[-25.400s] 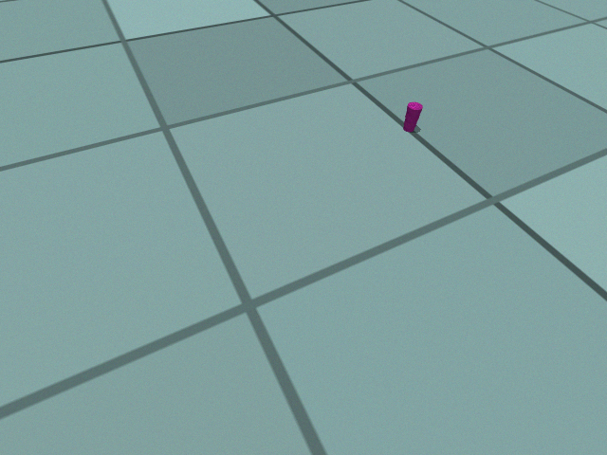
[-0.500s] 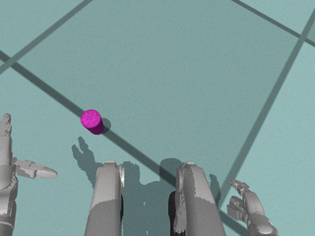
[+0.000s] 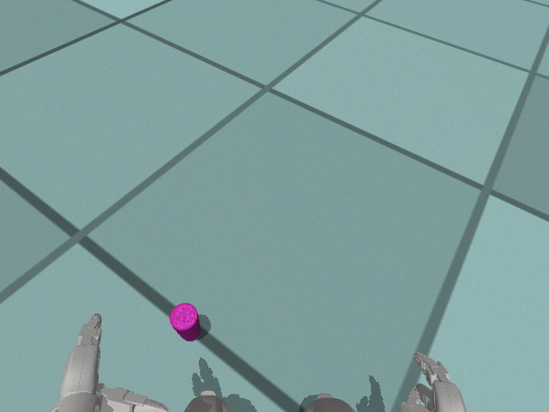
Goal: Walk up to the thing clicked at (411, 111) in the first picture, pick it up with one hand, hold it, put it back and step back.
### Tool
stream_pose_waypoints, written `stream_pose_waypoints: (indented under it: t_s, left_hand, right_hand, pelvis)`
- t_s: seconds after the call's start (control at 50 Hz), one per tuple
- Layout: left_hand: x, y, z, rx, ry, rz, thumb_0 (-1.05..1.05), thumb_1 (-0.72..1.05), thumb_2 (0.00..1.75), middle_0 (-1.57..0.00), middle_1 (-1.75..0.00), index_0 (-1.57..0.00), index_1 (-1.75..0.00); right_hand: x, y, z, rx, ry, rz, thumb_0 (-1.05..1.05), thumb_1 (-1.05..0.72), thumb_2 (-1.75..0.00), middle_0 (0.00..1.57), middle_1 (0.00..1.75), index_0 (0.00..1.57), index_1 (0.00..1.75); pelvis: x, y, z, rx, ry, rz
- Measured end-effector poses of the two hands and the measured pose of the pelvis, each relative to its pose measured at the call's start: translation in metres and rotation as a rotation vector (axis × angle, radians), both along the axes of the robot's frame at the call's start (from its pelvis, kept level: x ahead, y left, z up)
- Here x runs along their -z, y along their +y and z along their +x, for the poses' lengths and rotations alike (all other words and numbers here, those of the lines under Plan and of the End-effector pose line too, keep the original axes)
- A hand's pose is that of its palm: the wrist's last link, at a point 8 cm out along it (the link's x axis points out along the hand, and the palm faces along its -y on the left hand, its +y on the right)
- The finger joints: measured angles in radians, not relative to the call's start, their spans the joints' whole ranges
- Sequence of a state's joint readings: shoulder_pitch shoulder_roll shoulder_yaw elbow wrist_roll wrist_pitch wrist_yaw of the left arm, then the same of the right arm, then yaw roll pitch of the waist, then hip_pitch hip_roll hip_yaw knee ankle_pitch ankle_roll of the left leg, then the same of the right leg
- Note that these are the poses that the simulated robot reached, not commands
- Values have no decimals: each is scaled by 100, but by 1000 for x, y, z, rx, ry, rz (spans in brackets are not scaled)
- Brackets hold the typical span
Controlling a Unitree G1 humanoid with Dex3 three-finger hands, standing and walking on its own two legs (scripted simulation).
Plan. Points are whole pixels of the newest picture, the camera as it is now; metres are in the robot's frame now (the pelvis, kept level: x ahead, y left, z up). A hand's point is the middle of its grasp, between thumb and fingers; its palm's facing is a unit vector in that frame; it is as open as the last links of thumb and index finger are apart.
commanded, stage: home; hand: left
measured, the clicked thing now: (187, 324) +0.44 +0.23 -0.62
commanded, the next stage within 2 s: stand in 1.76 s
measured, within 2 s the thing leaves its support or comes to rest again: neither
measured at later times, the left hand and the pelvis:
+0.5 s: hand (128, 397) +0.17 +0.18 -0.03, palm faces +0.13 -0.95 -0.29, open 17.5 cm; pelvis +0.00 +0.00 +0.03, yaw +1 degrees
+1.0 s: hand (134, 406) +0.16 +0.17 -0.03, palm faces +0.12 -0.95 -0.29, open 17.6 cm; pelvis -0.01 -0.01 +0.03, yaw +1 degrees
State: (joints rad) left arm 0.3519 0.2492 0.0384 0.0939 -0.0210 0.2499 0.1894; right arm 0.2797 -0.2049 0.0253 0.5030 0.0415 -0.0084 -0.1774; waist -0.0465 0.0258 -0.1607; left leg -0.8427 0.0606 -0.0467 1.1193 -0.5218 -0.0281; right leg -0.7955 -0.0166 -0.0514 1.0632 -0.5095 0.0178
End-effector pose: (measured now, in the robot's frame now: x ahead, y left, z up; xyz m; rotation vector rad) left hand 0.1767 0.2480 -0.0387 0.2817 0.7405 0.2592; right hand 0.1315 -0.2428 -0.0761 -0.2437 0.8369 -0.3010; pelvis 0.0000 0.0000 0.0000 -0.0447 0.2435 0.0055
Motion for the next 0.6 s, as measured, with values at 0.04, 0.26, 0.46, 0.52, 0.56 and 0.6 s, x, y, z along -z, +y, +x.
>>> stream_pose_waypoints:
  t_s: [0.04,0.26,0.46,0.52,0.56,0.6]
  left_hand:
    - [-12,-6,-4,9,-9,-13,-1,-50,7,-6,-6,-6,-6]
    - [-39,-14,-26,11,-26,-47,-1,-52,6,-6,-5,-6,-6]
    - [-38,-16,-32,4,-10,-46,-1,-54,5,-6,-5,-6,-6]
    - [-39,-19,-33,7,-12,-49,-1,-54,5,-5,-5,-6,-6]
    - [-39,-21,-33,9,-11,-53,-1,-54,5,-5,-5,-6,-6]
    - [-40,-23,-33,13,-18,-52,-1,-55,5,-5,-5,-6,-6]
  right_hand:
    - [-9,3,4,3,-30,4,1,-90,-91,21,30,20,31]
    - [-38,17,32,-52,-170,14,1,-89,-91,21,30,20,31]
    - [-43,11,34,-86,-185,2,1,-90,-91,21,30,20,31]
    - [-41,7,29,-83,-175,0,1,-90,-91,21,30,20,31]
    - [-41,5,25,-78,-169,0,2,-90,-90,21,30,20,31]
    - [-39,3,22,-74,-162,0,2,-90,-90,21,30,20,31]
  pelvis:
    - [-7,2,4,1,-21,0]
    - [-22,4,9,-7,-93,4]
    - [-25,-2,4,-14,-113,9]
    - [-25,-4,3,-14,-118,11]
    - [-26,-5,2,-13,-119,12]
    - [-26,-7,1,-12,-122,13]
